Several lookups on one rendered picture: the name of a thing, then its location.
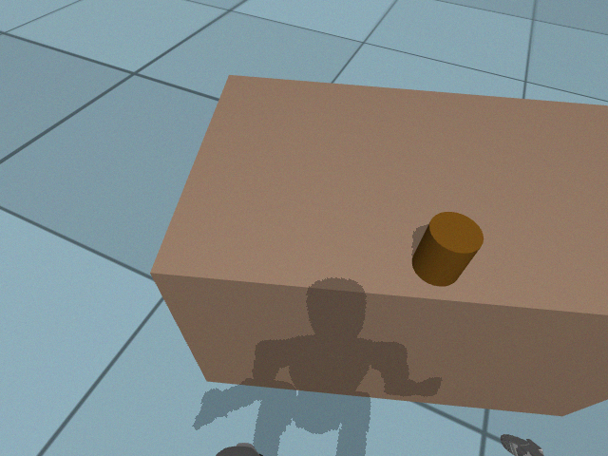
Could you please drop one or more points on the right robot hand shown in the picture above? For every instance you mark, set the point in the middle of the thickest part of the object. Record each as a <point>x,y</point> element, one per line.
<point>520,447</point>

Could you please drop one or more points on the can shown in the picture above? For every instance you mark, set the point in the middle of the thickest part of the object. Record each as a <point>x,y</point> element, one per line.
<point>449,243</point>

